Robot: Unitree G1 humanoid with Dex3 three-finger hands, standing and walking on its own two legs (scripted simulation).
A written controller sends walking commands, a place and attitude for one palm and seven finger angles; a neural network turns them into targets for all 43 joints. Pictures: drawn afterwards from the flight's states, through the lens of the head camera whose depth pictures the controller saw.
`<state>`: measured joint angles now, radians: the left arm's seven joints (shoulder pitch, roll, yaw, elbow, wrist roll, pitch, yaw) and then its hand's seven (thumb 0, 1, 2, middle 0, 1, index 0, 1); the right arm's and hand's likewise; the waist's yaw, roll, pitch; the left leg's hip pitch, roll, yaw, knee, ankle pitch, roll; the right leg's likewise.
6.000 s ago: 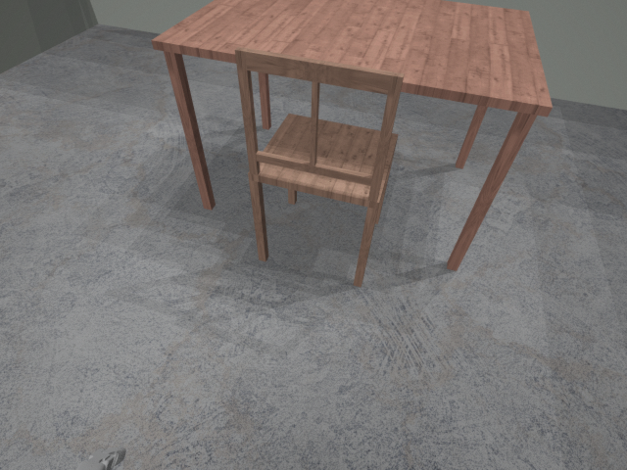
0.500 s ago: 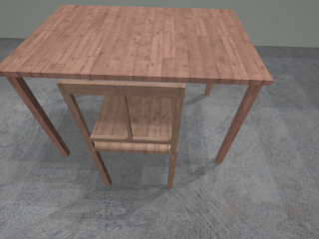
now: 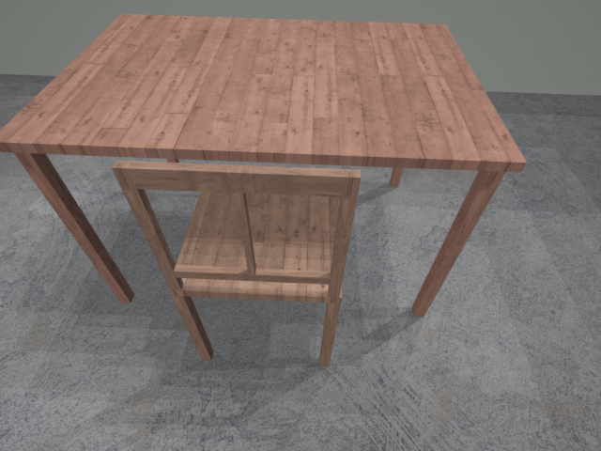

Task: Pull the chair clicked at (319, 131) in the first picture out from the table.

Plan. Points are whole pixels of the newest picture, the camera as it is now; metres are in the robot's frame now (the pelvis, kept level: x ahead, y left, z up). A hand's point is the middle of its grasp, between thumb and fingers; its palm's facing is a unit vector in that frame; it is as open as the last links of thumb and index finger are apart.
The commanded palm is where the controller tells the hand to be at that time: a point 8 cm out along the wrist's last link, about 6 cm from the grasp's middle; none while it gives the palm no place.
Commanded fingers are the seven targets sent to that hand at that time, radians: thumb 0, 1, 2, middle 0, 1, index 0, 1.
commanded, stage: look again from close up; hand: left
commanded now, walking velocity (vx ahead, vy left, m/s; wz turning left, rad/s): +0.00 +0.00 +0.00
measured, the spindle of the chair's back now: (246, 235) +0.53 +0.14 -0.10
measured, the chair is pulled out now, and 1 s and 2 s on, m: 0.00 0.00 0.00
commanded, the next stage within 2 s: shuffle to correct the standing spot in 0.16 s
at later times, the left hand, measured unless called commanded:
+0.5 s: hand out of the picture +0.00 +0.16 -0.18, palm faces +0.01 -0.99 -0.17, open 7.4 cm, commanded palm none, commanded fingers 0.00 0.90 0.90 -0.20 -0.30 -0.20 -0.30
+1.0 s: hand out of the picture +0.06 +0.15 -0.19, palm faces +0.04 -0.99 -0.16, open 7.4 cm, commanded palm none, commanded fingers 0.00 0.90 0.90 -0.20 -0.30 -0.20 -0.30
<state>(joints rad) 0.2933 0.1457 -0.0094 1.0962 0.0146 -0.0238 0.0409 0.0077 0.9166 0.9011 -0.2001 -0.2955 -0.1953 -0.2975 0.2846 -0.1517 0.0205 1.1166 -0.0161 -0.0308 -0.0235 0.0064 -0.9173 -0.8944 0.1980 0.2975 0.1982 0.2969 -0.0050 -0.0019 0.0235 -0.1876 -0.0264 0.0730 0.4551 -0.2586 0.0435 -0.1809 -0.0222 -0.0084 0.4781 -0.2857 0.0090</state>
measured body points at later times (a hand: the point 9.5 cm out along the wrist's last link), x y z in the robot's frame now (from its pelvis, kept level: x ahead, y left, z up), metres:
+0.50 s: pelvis +0.03 -0.01 +0.00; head +0.04 +0.00 +0.44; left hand +0.00 +0.21 -0.17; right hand +0.01 -0.22 -0.16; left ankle -0.01 +0.09 -0.74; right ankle -0.02 -0.12 -0.74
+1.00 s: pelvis +0.09 -0.01 +0.00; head +0.12 +0.01 +0.44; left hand +0.06 +0.20 -0.17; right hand +0.18 -0.23 -0.15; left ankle +0.13 +0.07 -0.74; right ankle +0.02 -0.13 -0.70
